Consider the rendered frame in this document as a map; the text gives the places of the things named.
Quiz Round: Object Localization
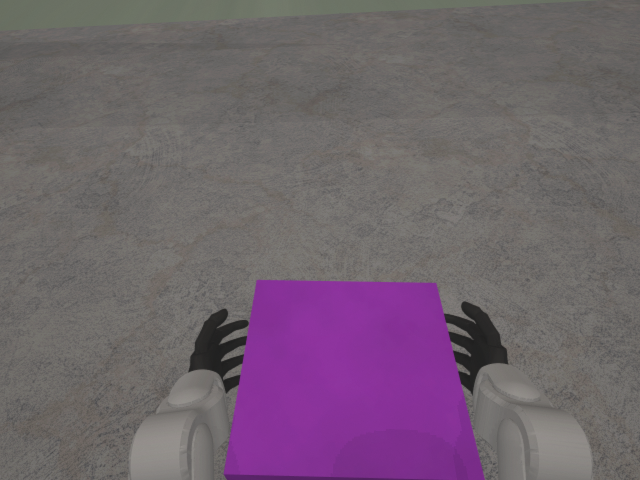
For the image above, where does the carton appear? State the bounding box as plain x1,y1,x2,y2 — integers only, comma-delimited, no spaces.
224,280,485,480

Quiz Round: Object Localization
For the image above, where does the left robot forearm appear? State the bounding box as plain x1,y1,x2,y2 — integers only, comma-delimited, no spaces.
128,369,230,480

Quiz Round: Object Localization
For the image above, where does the right robot hand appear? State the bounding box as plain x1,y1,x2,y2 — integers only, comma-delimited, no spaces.
444,301,509,396

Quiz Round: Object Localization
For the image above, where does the right robot forearm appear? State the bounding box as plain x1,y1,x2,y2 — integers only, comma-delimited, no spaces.
472,363,594,480

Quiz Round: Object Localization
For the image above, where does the left robot hand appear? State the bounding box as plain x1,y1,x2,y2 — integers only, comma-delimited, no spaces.
188,309,249,394

